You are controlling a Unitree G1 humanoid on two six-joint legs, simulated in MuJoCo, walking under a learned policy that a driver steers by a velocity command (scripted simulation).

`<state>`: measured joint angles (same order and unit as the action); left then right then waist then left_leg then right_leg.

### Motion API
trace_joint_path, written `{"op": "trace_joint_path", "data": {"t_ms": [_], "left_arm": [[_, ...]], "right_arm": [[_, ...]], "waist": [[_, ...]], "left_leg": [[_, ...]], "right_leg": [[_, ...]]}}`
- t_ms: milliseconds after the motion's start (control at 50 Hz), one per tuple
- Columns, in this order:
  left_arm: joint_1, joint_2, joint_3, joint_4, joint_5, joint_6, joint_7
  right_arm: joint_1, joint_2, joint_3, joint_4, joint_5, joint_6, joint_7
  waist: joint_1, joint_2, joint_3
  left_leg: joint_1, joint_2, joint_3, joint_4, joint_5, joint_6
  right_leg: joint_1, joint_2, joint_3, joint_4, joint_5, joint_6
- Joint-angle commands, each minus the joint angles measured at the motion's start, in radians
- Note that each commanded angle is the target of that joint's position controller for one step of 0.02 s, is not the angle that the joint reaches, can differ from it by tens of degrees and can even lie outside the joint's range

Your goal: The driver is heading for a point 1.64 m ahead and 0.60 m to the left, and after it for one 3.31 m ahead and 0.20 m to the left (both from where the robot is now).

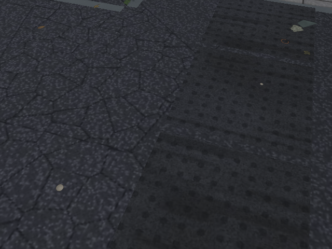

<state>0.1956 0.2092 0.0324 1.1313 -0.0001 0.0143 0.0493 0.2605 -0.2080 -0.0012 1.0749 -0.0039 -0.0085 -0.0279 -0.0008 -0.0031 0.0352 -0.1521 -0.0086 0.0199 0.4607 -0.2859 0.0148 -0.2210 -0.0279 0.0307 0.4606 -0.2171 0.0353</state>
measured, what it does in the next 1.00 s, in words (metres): stands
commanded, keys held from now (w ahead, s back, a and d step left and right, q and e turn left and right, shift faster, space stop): no key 0.86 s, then w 0.14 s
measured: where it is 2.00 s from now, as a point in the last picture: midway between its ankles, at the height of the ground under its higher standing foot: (175, 233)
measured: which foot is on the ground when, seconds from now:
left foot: down 0.00-1.00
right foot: down 0.00-1.00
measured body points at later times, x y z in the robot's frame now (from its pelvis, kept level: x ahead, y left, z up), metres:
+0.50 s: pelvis +0.00 +0.00 +0.00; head +0.01 +0.00 +0.45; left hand +0.01 +0.25 -0.16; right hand +0.00 -0.24 -0.16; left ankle -0.02 +0.11 -0.74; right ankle +0.02 -0.14 -0.74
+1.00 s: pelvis +0.02 +0.00 +0.00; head +0.02 -0.01 +0.45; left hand +0.01 +0.24 -0.16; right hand -0.02 -0.24 -0.16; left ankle -0.02 +0.11 -0.74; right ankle +0.01 -0.13 -0.72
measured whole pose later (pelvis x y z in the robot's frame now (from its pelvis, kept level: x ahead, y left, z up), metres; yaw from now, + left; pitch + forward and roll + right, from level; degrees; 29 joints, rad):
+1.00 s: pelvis +0.02 +0.00 +0.00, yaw +0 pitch +0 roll +0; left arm 0.30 0.19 0.02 1.15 -0.01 -0.01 0.05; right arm 0.39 -0.18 -0.03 1.07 0.02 -0.02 -0.04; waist -0.01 0.00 0.00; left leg -0.16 0.00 0.02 0.51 -0.35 0.04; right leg -0.30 -0.02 -0.01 0.69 -0.41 -0.02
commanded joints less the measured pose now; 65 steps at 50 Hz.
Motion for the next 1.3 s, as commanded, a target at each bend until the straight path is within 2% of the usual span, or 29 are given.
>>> {"op": "trace_joint_path", "data": {"t_ms": [20, 380, 860, 880, 900, 920, 940, 960, 980, 1000, 1020, 1060, 1080, 1100, 1120, 1140, 1160, 1180, 1200, 1220, 1240, 1260, 1280, 1300], "left_arm": [[0.029, 0.099, 0.012, -0.013, 0.0, -0.006, 0.003], [0.07, 0.081, 0.001, 0.009, -0.002, -0.006, 0.006], [0.111, 0.065, 0.0, 0.007, -0.004, -0.008, 0.009], [0.129, 0.052, -0.003, 0.016, -0.004, -0.007, 0.009], [0.131, 0.051, -0.002, 0.017, -0.009, -0.006, 0.01], [0.126, 0.055, 0.002, 0.011, -0.014, -0.009, 0.011], [0.1, 0.054, 0.003, -0.006, -0.013, -0.017, 0.009], [0.066, 0.038, -0.001, -0.029, -0.012, -0.032, 0.003], [0.039, 0.025, -0.005, -0.049, -0.014, -0.051, -0.007], [0.018, 0.032, -0.001, -0.065, -0.021, -0.067, -0.018], [0.009, 0.039, 0.001, -0.08, -0.029, -0.081, -0.027], [0.026, 0.052, 0.007, -0.089, -0.039, -0.105, -0.039], [0.071, 0.044, 0.011, -0.07, -0.038, -0.112, -0.043], [0.163, 0.039, 0.02, -0.025, -0.034, -0.114, -0.045], [0.252, 0.045, 0.031, 0.015, -0.028, -0.109, -0.046], [0.361, 0.076, 0.046, 0.037, -0.025, -0.106, -0.044], [0.481, 0.189, 0.068, 0.033, -0.026, -0.106, -0.037], [0.489, 0.208, 0.06, 0.031, -0.004, -0.125, -0.05], [0.368, 0.152, 0.041, -0.001, -0.007, -0.14, -0.053], [0.285, 0.106, 0.026, -0.029, -0.011, -0.147, -0.059], [0.227, 0.098, 0.018, -0.051, -0.009, -0.145, -0.066], [0.217, 0.083, 0.011, -0.058, -0.007, -0.141, -0.069], [0.241, 0.055, 0.002, -0.053, -0.003, -0.133, -0.066], [0.278, 0.055, 0.0, -0.045, 0.0, -0.127, -0.061]], "right_arm": [[0.054, -0.098, -0.016, -0.019, 0.0, -0.006, -0.003], [0.113, -0.074, -0.015, -0.011, 0.003, -0.006, -0.005], [0.156, -0.052, -0.018, -0.009, 0.005, -0.008, -0.008], [0.175, -0.045, -0.017, 0.001, 0.005, -0.006, -0.009], [0.181, -0.062, -0.024, 0.003, 0.011, -0.003, -0.013], [0.178, -0.095, -0.035, -0.005, 0.019, 0.0, -0.017], [0.191, -0.121, -0.044, -0.011, 0.025, -0.002, -0.02], [0.221, -0.154, -0.057, -0.012, 0.031, -0.009, -0.019], [0.226, -0.184, -0.07, -0.016, 0.033, -0.019, -0.019], [0.214, -0.176, -0.072, -0.025, 0.024, -0.03, -0.018], [0.195, -0.162, -0.071, -0.035, 0.02, -0.041, -0.015], [0.14, -0.151, -0.071, -0.062, 0.038, -0.05, -0.009], [0.106, -0.158, -0.073, -0.072, 0.046, -0.047, -0.006], [0.094, -0.163, -0.074, -0.076, 0.05, -0.041, -0.003], [0.098, -0.157, -0.071, -0.08, 0.047, -0.038, 0.0], [0.067, -0.124, -0.06, -0.095, 0.039, -0.045, 0.004], [0.055, -0.048, -0.04, -0.127, 0.022, -0.06, 0.008], [0.061, -0.021, -0.036, -0.148, 0.044, -0.078, 0.008], [0.033, -0.063, -0.044, -0.159, 0.064, -0.092, 0.013], [0.014, -0.086, -0.048, -0.16, 0.061, -0.104, 0.02], [0.015, -0.096, -0.056, -0.151, 0.047, -0.11, 0.021], [0.004, -0.121, -0.068, -0.15, 0.035, -0.111, 0.022], [0.001, -0.124, -0.074, -0.145, 0.031, -0.107, 0.029], [-0.005, -0.101, -0.073, -0.143, 0.031, -0.1, 0.036]], "waist": [[0.001, 0.005, 0.01], [0.002, 0.005, 0.021], [0.002, 0.006, 0.031], [0.002, 0.012, 0.006], [-0.003, 0.028, 0.019], [-0.008, 0.064, 0.048], [-0.021, 0.102, 0.09], [-0.04, 0.162, 0.119], [-0.049, 0.2, 0.153], [-0.045, 0.189, 0.179], [-0.035, 0.177, 0.187], [-0.003, 0.13, 0.152], [0.028, 0.113, 0.122], [0.063, 0.096, 0.085], [0.089, 0.071, 0.058], [0.135, -0.026, 0.027], [0.156, -0.294, -0.034], [0.13, -0.316, -0.046], [0.077, -0.16, 0.064], [0.054, -0.096, 0.099], [0.03, -0.06, 0.096], [0.021, -0.063, 0.096], [0.022, -0.074, 0.08], [0.025, -0.084, 0.068]], "left_leg": [[-0.084, 0.037, -0.036, -0.108, 0.111, 0.012], [-0.087, 0.034, -0.036, -0.106, 0.121, 0.015], [-0.088, 0.032, -0.034, -0.1, 0.133, 0.015], [-0.077, 0.025, -0.03, -0.11, 0.03, 0.019], [-0.088, 0.023, -0.041, -0.123, -0.147, 0.035], [-0.111, 0.048, -0.086, -0.147, -0.341, 0.066], [-0.123, 0.111, -0.175, -0.2, -0.495, 0.106], [-0.109, 0.21, -0.308, -0.268, -0.59, 0.159], [-0.131, 0.307, -0.435, -0.321, -0.601, 0.216], [-0.115, 0.355, -0.494, -0.344, -0.546, 0.247], [-0.076, 0.37, -0.498, -0.339, -0.475, 0.247], [-0.04, 0.317, -0.379, -0.299, -0.323, 0.189], [-0.091, 0.258, -0.281, -0.26, -0.261, 0.157], [-0.176, 0.203, -0.204, -0.198, -0.233, 0.139], [-0.248, 0.156, -0.155, -0.114, -0.191, 0.126], [-0.34, 0.092, -0.075, 0.105, -0.075, 0.088], [-0.503, -0.002, 0.049, 0.49, -0.144, 0.023], [-0.626, -0.036, -0.074, 0.722, -0.259, 0.037], [-0.724, 0.041, -0.122, 0.831, -0.185, 0.064], [-0.739, 0.083, -0.121, 0.833, -0.066, 0.083], [-0.708, 0.112, -0.104, 0.78, 0.02, 0.087], [-0.672, 0.132, -0.09, 0.712, 0.074, 0.082], [-0.63, 0.139, -0.07, 0.673, 0.107, 0.074], [-0.615, 0.137, -0.046, 0.649, 0.128, 0.061]], "right_leg": [[0.044, -0.003, -0.002, -0.052, 0.126, -0.028], [0.033, -0.002, -0.006, -0.051, 0.121, -0.026], [0.026, -0.001, -0.009, -0.045, 0.124, -0.026], [0.036, 0.014, -0.026, -0.039, 0.039, -0.026], [0.011, 0.043, -0.058, -0.001, -0.096, -0.031], [-0.043, 0.072, -0.092, 0.058, -0.243, -0.039], [-0.129, 0.079, -0.106, 0.13, -0.305, -0.048], [-0.209, 0.071, -0.117, 0.237, -0.276, -0.054], [-0.252, 0.026, -0.082, 0.344, -0.232, -0.069], [-0.323, -0.011, -0.047, 0.424, -0.26, -0.085], [-0.38, -0.042, -0.019, 0.447, -0.304, -0.101], [-0.317, -0.058, -0.022, 0.28, -0.29, -0.124], [-0.171, -0.024, -0.074, 0.149, -0.21, -0.123], [0.02, 0.034, -0.137, 0.055, -0.069, -0.106], [0.16, 0.074, -0.155, 0.036, -0.018, -0.085], [0.285, -0.009, -0.016, -0.032, -0.065, -0.106], [0.397, -0.258, 0.386, -0.206, -0.164, -0.202], [0.365, -0.389, 0.738, -0.332, -0.365, -0.326], [0.305, -0.391, 0.677, -0.327, -0.422, -0.316], [0.265, -0.333, 0.526, -0.32, -0.354, -0.271], [0.236, -0.279, 0.401, -0.327, -0.221, -0.235], [0.223, -0.237, 0.294, -0.328, -0.073, -0.205], [0.219, -0.198, 0.21, -0.326, 0.044, -0.186], [0.223, -0.181, 0.161, -0.323, 0.146, -0.185]]}}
